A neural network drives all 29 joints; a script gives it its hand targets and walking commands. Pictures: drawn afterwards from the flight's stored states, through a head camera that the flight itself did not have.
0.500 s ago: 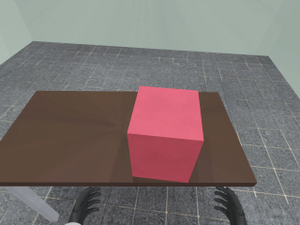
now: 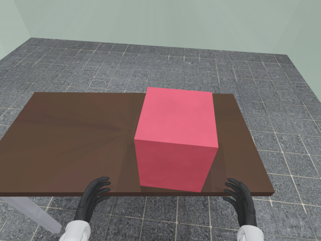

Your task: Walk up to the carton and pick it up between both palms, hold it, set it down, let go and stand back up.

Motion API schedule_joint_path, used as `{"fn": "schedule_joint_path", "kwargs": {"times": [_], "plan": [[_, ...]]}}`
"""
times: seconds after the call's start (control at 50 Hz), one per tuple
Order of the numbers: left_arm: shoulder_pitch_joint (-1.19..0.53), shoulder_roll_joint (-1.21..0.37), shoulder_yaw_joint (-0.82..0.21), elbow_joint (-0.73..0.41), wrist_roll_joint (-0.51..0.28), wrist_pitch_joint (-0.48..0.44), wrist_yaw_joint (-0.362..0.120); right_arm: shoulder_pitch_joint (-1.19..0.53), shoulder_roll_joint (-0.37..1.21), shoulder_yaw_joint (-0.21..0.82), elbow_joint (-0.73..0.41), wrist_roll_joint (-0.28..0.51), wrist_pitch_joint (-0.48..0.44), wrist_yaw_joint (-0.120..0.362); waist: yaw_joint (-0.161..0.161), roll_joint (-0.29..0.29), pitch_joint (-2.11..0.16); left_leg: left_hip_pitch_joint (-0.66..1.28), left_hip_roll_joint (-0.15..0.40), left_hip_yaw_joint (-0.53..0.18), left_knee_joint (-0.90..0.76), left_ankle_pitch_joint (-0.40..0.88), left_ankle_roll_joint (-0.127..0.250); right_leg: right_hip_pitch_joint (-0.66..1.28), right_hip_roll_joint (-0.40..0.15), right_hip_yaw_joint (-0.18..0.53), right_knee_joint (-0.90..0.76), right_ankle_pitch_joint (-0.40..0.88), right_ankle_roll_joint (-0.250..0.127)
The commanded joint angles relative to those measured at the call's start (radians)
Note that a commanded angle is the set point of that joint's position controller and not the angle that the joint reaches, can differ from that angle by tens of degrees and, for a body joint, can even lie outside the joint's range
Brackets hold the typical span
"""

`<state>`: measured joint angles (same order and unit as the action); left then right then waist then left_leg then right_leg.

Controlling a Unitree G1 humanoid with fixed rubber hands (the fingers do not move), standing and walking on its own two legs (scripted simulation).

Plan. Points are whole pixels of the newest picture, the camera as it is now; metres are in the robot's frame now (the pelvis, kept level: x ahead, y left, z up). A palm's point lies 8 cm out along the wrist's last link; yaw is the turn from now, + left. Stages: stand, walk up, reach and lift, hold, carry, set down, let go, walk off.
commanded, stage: reach and lift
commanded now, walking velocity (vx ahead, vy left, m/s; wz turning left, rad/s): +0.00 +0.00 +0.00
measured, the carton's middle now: (174, 140) +0.42 +0.00 -0.02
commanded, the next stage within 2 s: none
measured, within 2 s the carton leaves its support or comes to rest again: neither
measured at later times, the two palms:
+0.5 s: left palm (90, 176) +0.26 +0.22 +0.02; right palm (248, 183) +0.27 -0.18 +0.02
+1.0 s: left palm (96, 135) +0.35 +0.21 +0.08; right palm (252, 149) +0.33 -0.18 +0.08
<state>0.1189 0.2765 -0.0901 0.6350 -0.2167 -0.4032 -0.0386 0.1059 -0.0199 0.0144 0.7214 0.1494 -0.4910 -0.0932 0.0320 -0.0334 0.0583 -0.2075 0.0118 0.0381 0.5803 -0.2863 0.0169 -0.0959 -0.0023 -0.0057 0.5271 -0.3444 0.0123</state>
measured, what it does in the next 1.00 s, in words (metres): stands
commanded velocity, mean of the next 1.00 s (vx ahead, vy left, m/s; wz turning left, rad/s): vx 0.00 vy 0.00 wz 0.00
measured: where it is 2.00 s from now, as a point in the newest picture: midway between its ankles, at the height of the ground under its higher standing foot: outside the picture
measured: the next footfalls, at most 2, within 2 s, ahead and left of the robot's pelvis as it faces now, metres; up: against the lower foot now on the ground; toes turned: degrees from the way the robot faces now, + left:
none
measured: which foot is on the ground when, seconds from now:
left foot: down 0.00-1.00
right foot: down 0.00-1.00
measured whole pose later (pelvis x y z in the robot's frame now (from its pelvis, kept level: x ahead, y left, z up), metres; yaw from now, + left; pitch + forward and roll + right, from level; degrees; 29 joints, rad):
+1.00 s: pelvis +0.00 -0.01 +0.01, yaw -1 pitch -1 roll +0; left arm -0.35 0.29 0.12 0.39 -0.20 0.26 -0.05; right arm -0.28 -0.13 0.05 0.36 0.28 0.10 -0.24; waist 0.01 -0.03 0.05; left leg -0.20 0.02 0.05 0.41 -0.19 0.00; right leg -0.10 0.02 0.02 0.37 -0.25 0.00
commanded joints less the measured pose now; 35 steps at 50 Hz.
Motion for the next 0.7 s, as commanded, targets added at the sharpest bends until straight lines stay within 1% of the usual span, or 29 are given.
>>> {"fn": "schedule_joint_path", "kwargs": {"times": [0.0,0.02,0.06,0.1,0.12,0.14,0.16,0.18,0.2,0.22,0.24,0.26,0.34,0.46,0.56,0.68], "plan": [[-0.250,0.157,0.063,-0.196,-0.016,-0.039,0.005,-0.230,-0.094,-0.024,-0.186,0.002,-0.039,-0.013,-0.017,0.098,-0.160,0.134,-0.006,-0.033,-0.108,0.258,-0.073,-0.142,0.000,0.040,-0.132,0.156,-0.038],[-0.235,0.146,0.060,-0.199,-0.019,-0.027,0.007,-0.220,-0.094,-0.017,-0.191,0.008,-0.031,-0.016,-0.017,0.101,-0.162,0.148,-0.004,-0.035,-0.105,0.284,-0.074,-0.128,0.002,0.039,-0.131,0.186,-0.040],[-0.274,0.153,0.063,-0.215,-0.023,-0.003,0.008,-0.260,-0.102,-0.013,-0.203,0.014,-0.005,-0.020,-0.014,0.107,-0.172,0.153,-0.001,-0.034,-0.113,0.298,-0.076,-0.122,0.006,0.036,-0.137,0.187,-0.042],[-0.260,0.147,0.057,-0.232,-0.030,0.023,0.008,-0.247,-0.109,-0.010,-0.230,0.017,0.023,-0.026,-0.020,0.104,-0.181,0.182,0.001,-0.037,-0.118,0.342,-0.075,-0.109,0.010,0.034,-0.150,0.217,-0.045],[-0.274,0.147,0.062,-0.246,-0.024,0.036,0.007,-0.256,-0.118,-0.005,-0.236,0.025,0.037,-0.029,-0.016,0.118,-0.194,0.201,0.002,-0.039,-0.123,0.372,-0.079,-0.107,0.010,0.035,-0.155,0.241,-0.046],[-0.278,0.147,0.070,-0.246,-0.022,0.052,0.004,-0.267,-0.119,0.004,-0.245,0.030,0.050,-0.032,-0.012,0.109,-0.194,0.207,0.001,-0.037,-0.122,0.392,-0.076,-0.103,0.010,0.036,-0.161,0.254,-0.044],[-0.291,0.155,0.081,-0.241,-0.021,0.070,0.000,-0.280,-0.121,0.008,-0.251,0.031,0.068,-0.037,-0.011,0.097,-0.191,0.205,0.000,-0.037,-0.129,0.392,-0.072,-0.093,0.008,0.038,-0.168,0.258,-0.041],[-0.319,0.163,0.083,-0.267,-0.025,0.084,0.000,-0.304,-0.128,0.004,-0.275,0.036,0.081,-0.040,-0.008,0.110,-0.204,0.204,-0.001,-0.036,-0.134,0.390,-0.073,-0.091,0.007,0.039,-0.169,0.255,-0.040],[-0.241,0.142,0.086,-0.315,-0.009,0.078,0.006,-0.228,-0.133,0.018,-0.310,0.038,0.077,-0.031,0.005,0.114,-0.224,0.265,0.017,-0.039,-0.129,0.460,-0.082,-0.088,0.020,0.023,-0.161,0.278,-0.043],[-0.258,0.142,0.088,-0.308,-0.003,0.089,0.001,-0.253,-0.144,0.007,-0.305,0.042,0.086,-0.032,-0.008,0.124,-0.224,0.272,0.013,-0.039,-0.128,0.491,-0.087,-0.096,0.023,0.025,-0.178,0.275,-0.046],[-0.268,0.142,0.094,-0.312,-0.003,0.102,-0.003,-0.257,-0.143,0.010,-0.310,0.042,0.098,-0.034,-0.003,0.119,-0.218,0.277,0.013,-0.039,-0.130,0.493,-0.084,-0.098,0.022,0.024,-0.186,0.272,-0.048],[-0.284,0.141,0.096,-0.317,-0.003,0.118,-0.006,-0.268,-0.144,0.008,-0.321,0.042,0.111,-0.037,-0.007,0.118,-0.212,0.278,0.013,-0.036,-0.136,0.480,-0.082,-0.101,0.019,0.026,-0.194,0.263,-0.048],[-0.349,0.145,0.102,-0.365,-0.018,0.174,-0.006,-0.314,-0.144,0.004,-0.391,0.043,0.172,-0.048,-0.004,0.107,-0.212,0.268,0.015,-0.027,-0.155,0.445,-0.070,-0.097,0.012,0.031,-0.209,0.246,-0.046],[-0.430,0.170,0.123,-0.432,-0.035,0.260,-0.007,-0.375,-0.157,0.005,-0.487,0.056,0.266,-0.070,-0.002,0.093,-0.262,0.279,0.011,-0.023,-0.157,0.483,-0.062,-0.068,0.004,0.040,-0.209,0.331,-0.026],[-0.507,0.180,0.159,-0.491,-0.036,0.371,-0.011,-0.423,-0.163,0.006,-0.555,0.070,0.354,-0.099,-0.003,0.081,-0.295,0.293,0.007,-0.019,-0.163,0.503,-0.058,-0.053,0.000,0.038,-0.212,0.395,-0.003],[-0.608,0.172,0.207,-0.519,-0.011,0.490,-0.018,-0.496,-0.176,0.004,-0.590,0.084,0.434,-0.123,-0.012,0.071,-0.326,0.305,0.002,-0.012,-0.169,0.510,-0.053,-0.037,0.002,0.029,-0.211,0.459,0.018]]}}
